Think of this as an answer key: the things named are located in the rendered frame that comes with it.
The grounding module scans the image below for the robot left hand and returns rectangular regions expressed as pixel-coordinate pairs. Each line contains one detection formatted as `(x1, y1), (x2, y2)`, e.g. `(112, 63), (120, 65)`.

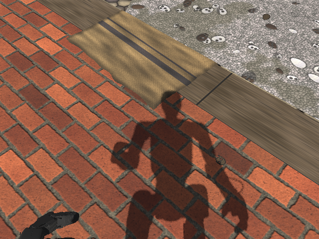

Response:
(19, 211), (80, 239)

